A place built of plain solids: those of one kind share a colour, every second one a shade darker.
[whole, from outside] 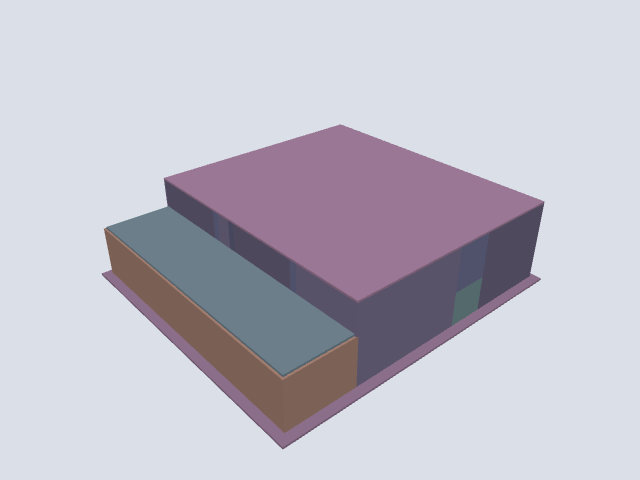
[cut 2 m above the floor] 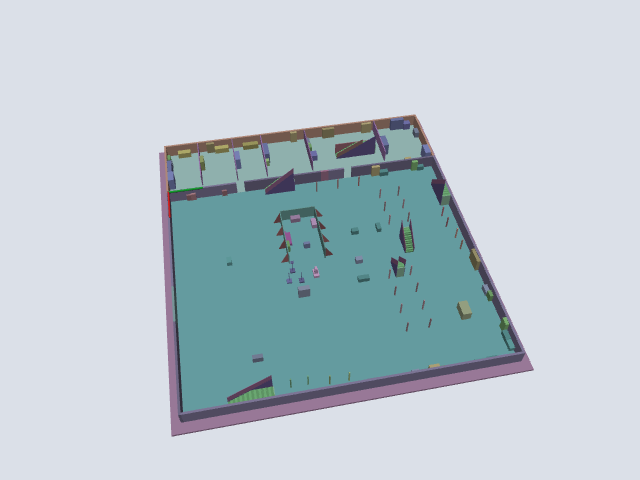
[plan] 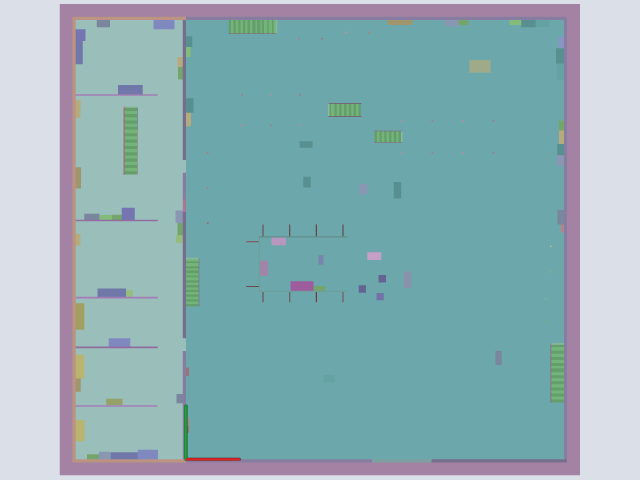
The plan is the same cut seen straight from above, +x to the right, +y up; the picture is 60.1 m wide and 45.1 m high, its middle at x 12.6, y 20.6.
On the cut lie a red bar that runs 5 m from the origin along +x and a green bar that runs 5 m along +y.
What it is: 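A film and television sound stage with a two-storey annex along one side; the building has no window; on its floor one built set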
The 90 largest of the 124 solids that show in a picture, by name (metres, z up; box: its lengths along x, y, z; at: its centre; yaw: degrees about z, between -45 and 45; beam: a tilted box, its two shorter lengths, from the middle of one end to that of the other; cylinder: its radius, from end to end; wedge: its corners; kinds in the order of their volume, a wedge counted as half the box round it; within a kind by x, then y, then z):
{
 "floor_site_1": {"box": [48.87, 44.28, 0.3], "at": [12.59, 20.64, -0.45]},
 "wall_bay_1": {"box": [0.3, 10.16, 12.13], "at": [-0.15, 5.08, 6.07]},
 "wall_bay_2": {"box": [0.3, 11.88, 12.13], "at": [-0.15, 17.3, 6.07]},
 "wall_bay_3": {"box": [0.3, 2.48, 12.13], "at": [-0.15, 25.68, 6.07]},
 "wall_bay_4": {"box": [0.3, 13.16, 12.13], "at": [-0.15, 34.7, 6.07]},
 "wall_bay_5": {"box": [17.78, 0.3, 12.13], "at": [8.59, -0.15, 6.07]},
 "wall_bay_6": {"box": [36.12, 0.3, 12.13], "at": [17.76, 41.43, 6.07]},
 "wall_bay_7": {"box": [12.74, 0.3, 12.13], "at": [29.45, -0.15, 6.07]},
 "wall_bay_8": {"box": [0.3, 41.28, 12.13], "at": [35.67, 20.64, 6.07]},
 "roof_bay_1": {"box": [36.12, 41.88, 0.3], "at": [17.76, 20.64, 12.28]},
 "floor_bay_1": {"box": [35.52, 41.28, 0.3], "at": [17.76, 20.64, -0.15]},
 "wall_annex_1": {"box": [0.3, 41.28, 7.5], "at": [-10.5, 20.64, 3.75]},
 "wall_annex_2": {"box": [10.65, 0.3, 7.5], "at": [-5.33, -0.15, 3.75]},
 "wall_annex_3": {"box": [10.65, 0.3, 7.5], "at": [-5.33, 41.43, 3.75]},
 "floor_annex_ground_1": {"box": [10.35, 41.28, 0.3], "at": [-5.17, 20.64, -0.15]},
 "roof_annex_1": {"box": [10.35, 41.28, 0.3], "at": [-5.17, 20.64, 7.65]},
 "rack_1": {"box": [0.65, 2.19, 2.43], "at": [-10.03, 38.2, 1.22]},
 "rack_2": {"box": [2.68, 0.79, 2.43], "at": [-6.98, 15.65, 1.22]},
 "rack_3": {"box": [2.04, 0.77, 2.3], "at": [-6.24, 10.97, 1.15]},
 "rack_4": {"box": [2.58, 0.66, 2.41], "at": [-5.81, 0.33, 1.21]},
 "rack_5": {"box": [2.33, 0.88, 2.15], "at": [-5.22, 34.73, 1.07]},
 "rack_6": {"box": [1.9, 0.89, 2.02], "at": [-3.57, 0.44, 1.01]},
 "rack_7": {"box": [1.98, 0.88, 2.05], "at": [-2.06, 40.84, 1.02]},
 "wall_bay_lintel_1": {"box": [0.3, 1.2, 9.93], "at": [-0.15, 10.76, 7.17]},
 "wall_bay_lintel_2": {"box": [0.3, 1.2, 6.18], "at": [-0.15, 23.84, 9.04]},
 "wall_bay_lintel_3": {"box": [0.3, 1.2, 9.93], "at": [-0.15, 27.52, 7.17]},
 "wall_bay_lintel_4": {"box": [5.6, 0.3, 6.8], "at": [20.28, -0.15, 8.73]},
 "wall_part_annex_ground_1": {"box": [7.71, 0.15, 3.45], "at": [-6.5, 5.01, 1.73]},
 "wall_part_annex_ground_2": {"box": [7.71, 0.15, 3.45], "at": [-6.5, 10.51, 1.73]},
 "wall_part_annex_ground_3": {"box": [7.71, 0.15, 3.45], "at": [-6.5, 15.18, 1.73]},
 "wall_part_annex_ground_4": {"box": [7.71, 0.15, 3.45], "at": [-6.5, 22.43, 1.73]},
 "wall_part_annex_ground_5": {"box": [7.71, 0.15, 3.45], "at": [-6.5, 34.22, 1.73]},
 "step_1": {"box": [1.16, 0.36, 2.1], "at": [-5.17, 30.22, 1.0]},
 "step_2": {"box": [1.16, 0.36, 2.44], "at": [-5.17, 30.82, 1.17]},
 "step_3": {"box": [1.16, 0.36, 2.95], "at": [-5.17, 31.71, 1.42]},
 "step_4": {"box": [0.3, 1.28, 1.74], "at": [5.73, 40.64, 0.82]},
 "step_5": {"box": [0.3, 1.28, 2.37], "at": [6.39, 40.64, 1.14]},
 "step_6": {"box": [0.3, 1.28, 2.79], "at": [6.83, 40.64, 1.35]},
 "step_7": {"box": [0.3, 1.28, 3.43], "at": [7.5, 40.64, 1.66]},
 "step_8": {"box": [0.3, 1.28, 3.85], "at": [7.94, 40.64, 1.88]},
 "step_9": {"box": [1.21, 0.36, 2.12], "at": [34.92, 8.36, 1.01]},
 "step_10": {"box": [1.21, 0.36, 3.43], "at": [34.92, 10.37, 1.67]},
 "lockers_1": {"box": [0.47, 1.25, 1.83], "at": [-10.12, 6.96, 0.92]},
 "lockers_2": {"box": [0.46, 1.08, 1.93], "at": [-10.12, 20.62, 0.96]},
 "lockers_3": {"box": [0.46, 1.64, 1.87], "at": [-10.12, 32.91, 0.94]},
 "lockers_4": {"box": [0.5, 1.99, 1.83], "at": [-10.1, 26.44, 0.92]},
 "lockers_5": {"box": [0.49, 0.95, 1.94], "at": [-0.54, 37.33, 0.97]},
 "lockers_6": {"box": [0.48, 1.27, 1.84], "at": [0.24, 31.92, 0.92]},
 "lockers_7": {"box": [2.35, 0.48, 1.92], "at": [20.11, 41.04, 0.96]},
 "lockers_8": {"box": [0.47, 1.28, 1.82], "at": [35.29, 30.26, 0.91]},
 "door_bay_1": {"box": [5.6, 0.3, 5.33], "at": [20.28, -0.15, 2.67]},
 "setwall_1": {"box": [0.12, 5.0, 3.44], "at": [6.91, 18.33, 1.72]},
 "setwall_2": {"box": [8.31, 0.12, 3.44], "at": [11.01, 15.77, 1.72]},
 "setwall_3": {"box": [8.31, 0.12, 3.44], "at": [11.01, 20.89, 1.72]},
 "cabinet_1": {"box": [1.13, 0.47, 1.2], "at": [-8.74, 0.23, 0.6]},
 "cabinet_2": {"box": [0.91, 0.46, 1.81], "at": [-6.48, 22.73, 0.91]},
 "cabinet_3": {"box": [0.48, 1.15, 1.29], "at": [-0.54, 21.62, 0.65]},
 "cabinet_4": {"box": [0.45, 1.18, 1.41], "at": [-0.52, 36.26, 0.7]},
 "cabinet_5": {"box": [0.46, 0.93, 1.78], "at": [0.23, 38.27, 0.89]},
 "cabinet_6": {"box": [1.12, 0.45, 1.21], "at": [12.55, 16.06, 0.6]},
 "cabinet_7": {"box": [1.1, 0.49, 1.93], "at": [30.96, 41.04, 0.96]},
 "roadcase_1": {"box": [1.44, 0.57, 0.91], "at": [-8.83, 22.79, 0.46]},
 "roadcase_2": {"box": [1.26, 0.68, 1.02], "at": [-7.75, 40.94, 0.51]},
 "roadcase_3": {"box": [1.08, 0.7, 1.0], "at": [-7.64, 0.35, 0.5]},
 "roadcase_4": {"box": [1.28, 0.62, 0.78], "at": [24.96, 40.97, 0.39]},
 "roadcase_5": {"box": [0.58, 1.33, 0.9], "at": [29.39, 9.53, 0.45]},
 "roadcase_6": {"box": [0.69, 0.96, 0.95], "at": [35.18, 28.09, 0.47]},
 "roadcase_7": {"box": [0.61, 1.37, 0.83], "at": [35.22, 22.74, 0.41]},
 "bench_1": {"box": [0.81, 2.23, 0.9], "at": [-9.95, 8.7, 0.45]},
 "bench_2": {"box": [0.81, 2.49, 0.88], "at": [-9.95, 13.41, 0.44]},
 "bench_3": {"box": [0.83, 2.0, 0.93], "at": [-9.94, 2.68, 0.47]},
 "wall_stair_1": {"box": [0.1, 6.3, 6.2], "at": [-5.8, 29.87, 3.05]},
 "cablebox_1": {"box": [0.72, 1.36, 0.8], "at": [0.36, 33.23, 0.4]},
 "cablebox_2": {"box": [0.69, 1.55, 0.67], "at": [19.88, 25.28, 0.34]},
 "cablebox_3": {"box": [1.37, 0.7, 0.71], "at": [32.2, 40.93, 0.35]},
 "cablebox_4": {"box": [0.75, 1.43, 0.76], "at": [35.15, 37.89, 0.38]},
 "cablebox_5": {"box": [0.71, 1.54, 0.78], "at": [35.17, 36.41, 0.39]},
 "cart_1": {"box": [2.02, 1.21, 1.28], "at": [27.64, 36.92, 0.64]},
 "crate_1": {"box": [0.92, 1.11, 1.19], "at": [-9.89, 39.85, 0.59]},
 "crate_2": {"box": [1.23, 1.13, 1.03], "at": [-5.41, 23.07, 0.52]},
 "monitor_1": {"box": [0.69, 1.55, 1.66], "at": [20.83, 16.86, 0.83]},
 "wardrobe_1": {"box": [1.54, 0.6, 1.79], "at": [-6.73, 5.38, 0.9]},
 "desk_1": {"box": [0.77, 1.43, 0.76], "at": [7.35, 17.95, 0.38]},
 "desk_2": {"box": [1.37, 0.73, 0.75], "at": [8.72, 20.47, 0.38]},
 "floor_wall_bay_door_1": {"box": [0.3, 1.2, 3.75], "at": [-0.15, 23.84, 1.88]},
 "sofa_1": {"box": [2.18, 0.89, 0.44], "at": [10.91, 16.28, 0.22]},
 "floor_hdu_1": {"box": [0.14, 1.28, 4.19], "at": [8.52, 40.64, 2.04]},
 "rail_1": {"wedge": [[34.27, 5.29, 0.22], [34.27, 5.29, 1.13], [34.27, 10.77, 3.82], [34.27, 10.77, 4.73], [34.32, 5.29, 0.22], [34.32, 5.29, 1.13], [34.32, 10.77, 3.82], [34.32, 10.77, 4.73]]},
 "wall_1": {"wedge": [[-4.6, 26.73, -0.05], [-4.6, 26.73, 0.22], [-4.6, 33.02, -0.05], [-4.6, 33.02, 3.82], [-4.55, 26.73, -0.05], [-4.55, 26.73, 0.22], [-4.55, 33.02, -0.05], [-4.55, 33.02, 3.82]]},
 "chest_1": {"box": [0.48, 1.09, 1.13], "at": [35.28, 39.15, 0.56]}
}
